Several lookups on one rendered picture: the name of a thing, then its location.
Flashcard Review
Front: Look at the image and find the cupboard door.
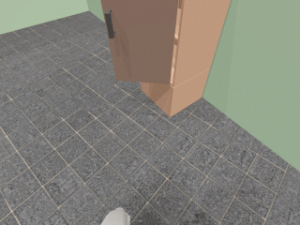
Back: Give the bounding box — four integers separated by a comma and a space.
100, 0, 179, 84

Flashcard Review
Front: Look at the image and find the left robot thigh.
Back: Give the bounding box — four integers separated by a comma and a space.
100, 210, 130, 225

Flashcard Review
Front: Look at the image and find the handle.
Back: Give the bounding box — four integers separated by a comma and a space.
104, 9, 115, 39

